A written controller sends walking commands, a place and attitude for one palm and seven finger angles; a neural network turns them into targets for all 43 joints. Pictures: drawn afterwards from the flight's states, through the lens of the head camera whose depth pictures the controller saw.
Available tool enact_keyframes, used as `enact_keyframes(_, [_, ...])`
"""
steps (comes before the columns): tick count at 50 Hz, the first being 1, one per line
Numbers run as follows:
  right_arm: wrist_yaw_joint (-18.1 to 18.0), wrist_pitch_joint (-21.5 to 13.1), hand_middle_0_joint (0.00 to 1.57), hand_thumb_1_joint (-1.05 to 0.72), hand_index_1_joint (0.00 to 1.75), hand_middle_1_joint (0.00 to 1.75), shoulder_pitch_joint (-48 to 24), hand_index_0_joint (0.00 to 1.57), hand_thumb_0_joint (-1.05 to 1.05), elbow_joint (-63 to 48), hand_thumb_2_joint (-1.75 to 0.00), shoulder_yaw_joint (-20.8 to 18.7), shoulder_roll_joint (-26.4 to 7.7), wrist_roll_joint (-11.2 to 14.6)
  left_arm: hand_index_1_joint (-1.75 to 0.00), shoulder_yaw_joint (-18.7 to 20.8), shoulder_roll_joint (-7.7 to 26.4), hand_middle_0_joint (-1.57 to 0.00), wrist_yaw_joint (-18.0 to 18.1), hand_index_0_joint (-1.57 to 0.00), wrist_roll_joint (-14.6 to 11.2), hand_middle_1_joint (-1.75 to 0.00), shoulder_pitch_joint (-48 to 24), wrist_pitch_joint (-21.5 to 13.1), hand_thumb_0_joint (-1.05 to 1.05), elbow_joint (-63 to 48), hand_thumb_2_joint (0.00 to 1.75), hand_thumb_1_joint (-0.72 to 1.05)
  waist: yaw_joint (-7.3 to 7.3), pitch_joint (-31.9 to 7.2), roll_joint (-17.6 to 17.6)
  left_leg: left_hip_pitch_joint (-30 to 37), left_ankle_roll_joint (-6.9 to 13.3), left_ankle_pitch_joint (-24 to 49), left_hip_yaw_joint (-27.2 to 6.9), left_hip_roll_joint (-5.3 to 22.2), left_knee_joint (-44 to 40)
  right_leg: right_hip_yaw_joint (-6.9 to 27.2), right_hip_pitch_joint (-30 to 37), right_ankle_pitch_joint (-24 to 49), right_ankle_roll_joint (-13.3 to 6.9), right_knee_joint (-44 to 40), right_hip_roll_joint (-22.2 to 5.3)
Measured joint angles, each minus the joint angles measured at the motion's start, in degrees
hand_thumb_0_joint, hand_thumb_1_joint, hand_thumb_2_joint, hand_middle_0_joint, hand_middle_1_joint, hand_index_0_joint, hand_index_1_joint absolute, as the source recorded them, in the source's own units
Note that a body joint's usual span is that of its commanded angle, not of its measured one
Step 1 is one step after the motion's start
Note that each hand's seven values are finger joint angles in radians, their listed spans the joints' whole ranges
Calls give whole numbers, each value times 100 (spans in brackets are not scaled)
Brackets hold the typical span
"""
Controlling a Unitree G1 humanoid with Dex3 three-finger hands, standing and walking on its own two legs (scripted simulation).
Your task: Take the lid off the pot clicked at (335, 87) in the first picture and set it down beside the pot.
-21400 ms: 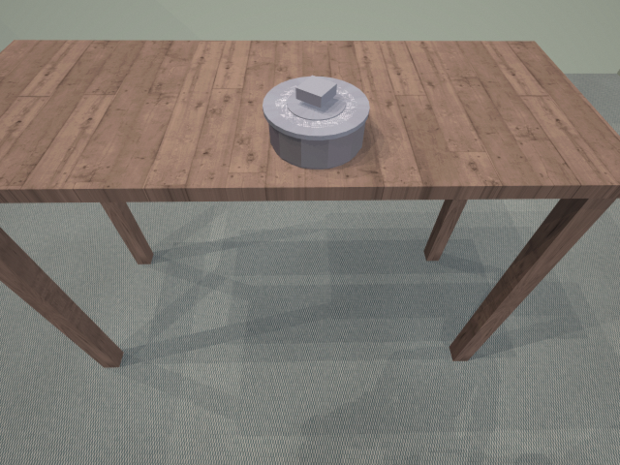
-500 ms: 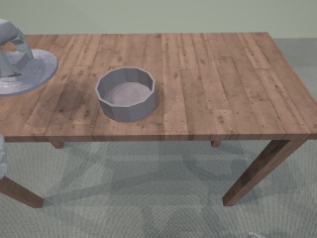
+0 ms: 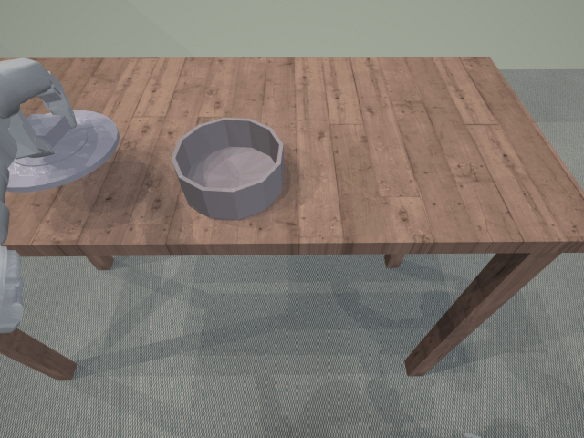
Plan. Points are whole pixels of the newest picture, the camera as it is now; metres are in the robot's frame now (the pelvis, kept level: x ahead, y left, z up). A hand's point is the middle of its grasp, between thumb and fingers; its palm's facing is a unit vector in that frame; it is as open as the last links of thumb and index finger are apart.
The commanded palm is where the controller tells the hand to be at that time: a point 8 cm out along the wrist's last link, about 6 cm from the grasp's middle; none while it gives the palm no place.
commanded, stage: lower the lid onto the table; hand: left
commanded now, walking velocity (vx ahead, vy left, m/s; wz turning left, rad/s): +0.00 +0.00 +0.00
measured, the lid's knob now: (41, 130) +0.48 +0.32 +0.18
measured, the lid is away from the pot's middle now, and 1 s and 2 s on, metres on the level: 0.24 0.24 0.23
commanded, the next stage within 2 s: open the fingers wide in 1.04 s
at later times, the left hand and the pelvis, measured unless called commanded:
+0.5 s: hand (46, 152) +0.45 +0.31 +0.16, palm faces -0.39 -0.15 -0.91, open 8.3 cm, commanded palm +0.45 +0.32 +0.22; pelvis +0.00 +0.00 +0.00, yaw -1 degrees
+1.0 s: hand (55, 165) +0.46 +0.32 +0.13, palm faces -0.46 -0.16 -0.88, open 8.3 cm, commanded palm +0.48 +0.32 +0.19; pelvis +0.00 +0.01 -0.01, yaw -1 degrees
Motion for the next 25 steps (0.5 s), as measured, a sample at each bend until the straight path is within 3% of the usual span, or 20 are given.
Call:
enact_keyframes(6, [-7, 33, 20, -91, 30, 30, 4, 20, 0, 46, -90, -1, 4, -7, -82, -48, -33, -71, 34, -63, 12, -88, -67, -48, -4, 258, 97, 12, -47, -19, -7, -39, -7, -26, 24, 20, 33, 27, -52, -14, -2, 33, 19])
enact_keyframes(12, [0, 71, 20, -91, 30, 30, 49, 20, 0, 30, -90, -19, 4, -19, -82, 177, 5, -71, 87, -63, 34, -88, 118, -178, -4, 198, 97, 13, -101, -39, 9, -56, -9, -46, 67, 39, 39, 73, -91, -21, 2, 46, 37])
enact_keyframes(25, [-21, 185, 20, -91, 30, 30, 18, 20, 0, 21, -90, -23, 16, -4, -82, 266, 43, -71, 121, -63, -2, -88, 381, -311, -4, 267, 97, 13, -92, -26, -7, -102, -1, -94, 84, 59, 127, 94, -129, -40, 9, 98, 56])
